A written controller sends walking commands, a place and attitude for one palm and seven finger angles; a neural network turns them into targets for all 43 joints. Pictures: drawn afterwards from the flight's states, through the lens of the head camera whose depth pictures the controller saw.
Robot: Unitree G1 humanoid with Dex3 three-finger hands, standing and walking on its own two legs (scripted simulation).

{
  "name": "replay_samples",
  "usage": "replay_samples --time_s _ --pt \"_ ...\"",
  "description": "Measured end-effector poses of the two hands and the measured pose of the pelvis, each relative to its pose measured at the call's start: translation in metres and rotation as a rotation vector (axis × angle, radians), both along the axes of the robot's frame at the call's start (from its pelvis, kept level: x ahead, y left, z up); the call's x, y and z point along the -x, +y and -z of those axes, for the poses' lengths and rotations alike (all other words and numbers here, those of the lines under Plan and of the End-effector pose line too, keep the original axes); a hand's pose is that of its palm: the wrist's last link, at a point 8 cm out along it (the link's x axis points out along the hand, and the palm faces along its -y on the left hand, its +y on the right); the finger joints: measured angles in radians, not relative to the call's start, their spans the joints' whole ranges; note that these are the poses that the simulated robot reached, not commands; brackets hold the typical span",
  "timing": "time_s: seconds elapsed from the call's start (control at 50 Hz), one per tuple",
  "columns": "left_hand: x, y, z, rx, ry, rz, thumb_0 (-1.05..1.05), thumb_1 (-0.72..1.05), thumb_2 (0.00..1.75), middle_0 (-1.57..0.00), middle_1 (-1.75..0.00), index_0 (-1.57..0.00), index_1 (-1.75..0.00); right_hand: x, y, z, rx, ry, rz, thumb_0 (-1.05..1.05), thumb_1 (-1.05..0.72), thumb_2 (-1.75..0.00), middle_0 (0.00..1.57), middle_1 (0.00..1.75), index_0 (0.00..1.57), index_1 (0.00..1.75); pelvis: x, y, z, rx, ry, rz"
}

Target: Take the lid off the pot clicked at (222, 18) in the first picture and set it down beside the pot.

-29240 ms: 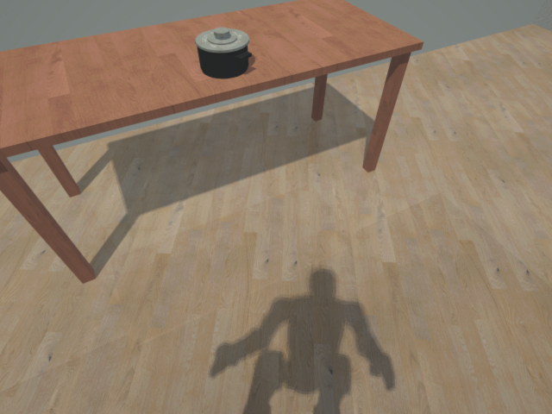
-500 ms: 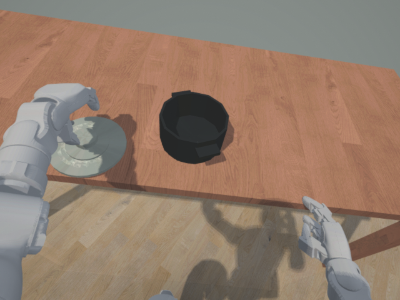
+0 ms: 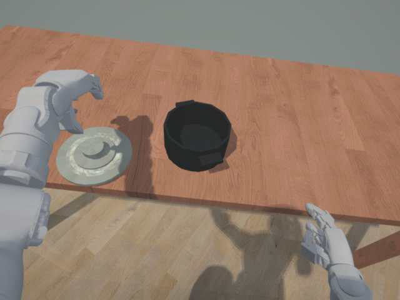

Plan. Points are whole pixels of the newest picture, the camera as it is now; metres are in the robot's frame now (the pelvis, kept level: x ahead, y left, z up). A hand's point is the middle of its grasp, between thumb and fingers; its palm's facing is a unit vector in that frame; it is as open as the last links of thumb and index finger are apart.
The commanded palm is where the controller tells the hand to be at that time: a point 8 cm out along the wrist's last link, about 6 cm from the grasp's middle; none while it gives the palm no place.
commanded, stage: raise the empty hand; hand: left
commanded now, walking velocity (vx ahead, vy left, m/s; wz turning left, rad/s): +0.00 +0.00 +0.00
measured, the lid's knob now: (93, 148) +0.45 +0.27 -0.02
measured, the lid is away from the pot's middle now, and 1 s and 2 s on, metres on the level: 0.26 0.26 0.26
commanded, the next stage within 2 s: draw the hand back to the body in 0.48 s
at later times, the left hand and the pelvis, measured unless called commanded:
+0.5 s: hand (63, 92) +0.45 +0.28 +0.15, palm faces -0.33 -0.08 -0.94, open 11.0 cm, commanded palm +0.47 +0.26 +0.21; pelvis +0.00 +0.00 +0.01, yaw +1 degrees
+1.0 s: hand (62, 108) +0.42 +0.27 +0.14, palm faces -0.30 -0.06 -0.95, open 11.0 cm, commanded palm +0.40 +0.26 +0.21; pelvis +0.00 -0.01 +0.01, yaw +1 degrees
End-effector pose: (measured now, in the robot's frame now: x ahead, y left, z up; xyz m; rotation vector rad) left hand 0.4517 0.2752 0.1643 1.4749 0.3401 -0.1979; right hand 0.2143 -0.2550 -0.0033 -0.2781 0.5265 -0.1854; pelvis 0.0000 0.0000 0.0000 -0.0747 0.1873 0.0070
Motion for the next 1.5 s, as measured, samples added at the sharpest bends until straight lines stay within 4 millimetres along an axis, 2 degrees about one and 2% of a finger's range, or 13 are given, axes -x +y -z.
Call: replay_samples --time_s 0.22,0.44,0.72,0.88,1.08,1.16,1.2,1.24,1.34,1.5 --pt "0.0 0.003 -0.018 -0.011 0.01 -0.002 0.0 -0.12 0.88 -0.48 -0.64 -0.48 -0.63 -0.001 -0.002 -0.002 0.001 0.016 -0.005 0.01 -0.9 -0.9 0.2 0.3 0.22 0.33 -0.002 -0.001 -0.004 -0.005 -0.016 -0.005" --pt "0.0 0.007 -0.044 -0.017 -0.013 -0.009 0.0 -0.12 0.88 -0.48 -0.64 -0.48 -0.63 -0.001 -0.001 -0.003 -0.006 0.021 -0.004 0.01 -0.9 -0.9 0.2 0.3 0.21 0.33 -0.003 0.0 -0.008 -0.011 -0.028 -0.01" --pt "0.002 -0.004 -0.04 -0.022 -0.008 0.024 0.0 -0.12 0.88 -0.48 -0.64 -0.48 -0.63 -0.001 -0.003 -0.003 -0.012 0.021 -0.01 0.01 -0.9 -0.9 0.2 0.3 0.22 0.33 -0.002 -0.003 -0.01 -0.018 -0.032 -0.008" --pt "0.015 -0.001 -0.038 -0.027 -0.018 0.016 0.0 -0.12 0.88 -0.48 -0.64 -0.48 -0.63 -0.002 -0.004 -0.003 -0.042 0.029 -0.008 0.01 -0.9 -0.9 0.2 0.3 0.21 0.33 -0.004 -0.005 -0.012 -0.022 -0.048 -0.006" --pt "0.047 -0.001 -0.036 -0.028 -0.058 0.028 0.0 -0.12 0.88 -0.48 -0.64 -0.48 -0.63 -0.003 -0.007 -0.005 -0.068 0.047 -0.019 0.01 -0.9 -0.9 0.2 0.3 0.22 0.34 0.0 -0.009 -0.016 -0.025 -0.079 -0.014" --pt "0.065 -0.01 -0.041 0.639 -0.365 -0.007 0.0 -0.12 0.88 -0.48 -0.64 -0.49 -0.63 0.001 -0.003 -0.004 -0.058 0.036 -0.023 0.01 -0.9 -0.9 0.2 0.3 0.19 0.32 0.001 -0.014 -0.02 -0.036 -0.14 -0.005" --pt "0.072 -0.014 -0.038 0.878 -0.494 -0.055 0.0 -0.12 0.88 -0.49 -0.64 -0.49 -0.63 0.001 -0.001 -0.004 -0.048 0.036 -0.033 0.01 -0.9 -0.9 0.2 0.3 0.16 0.3 0.0 -0.018 -0.021 -0.041 -0.157 0.001" --pt "0.075 -0.018 -0.034 1.033 -0.583 -0.104 -0.01 -0.12 0.88 -0.48 -0.64 -0.48 -0.63 0.002 0.0 -0.004 -0.04 0.04 -0.049 0.01 -0.9 -0.9 0.2 0.3 0.14 0.29 -0.002 -0.023 -0.022 -0.044 -0.169 0.003" --pt "0.084 -0.021 -0.036 1.171 -0.724 -0.176 -0.01 -0.08 0.88 -0.47 -0.62 -0.47 -0.62 0.002 -0.005 -0.002 -0.054 0.021 -0.075 0.01 -0.9 -0.9 0.2 0.3 0.15 0.28 -0.009 -0.035 -0.024 -0.047 -0.18 0.011" --pt "0.099 -0.026 -0.038 1.157 -0.774 -0.248 -0.01 0.07 0.88 -0.42 -0.57 -0.42 -0.57 0.0 -0.022 0.003 -0.103 -0.018 -0.1 0.01 -0.9 -0.9 0.2 0.3 0.26 0.35 -0.023 -0.055 -0.023 -0.054 -0.179 0.022"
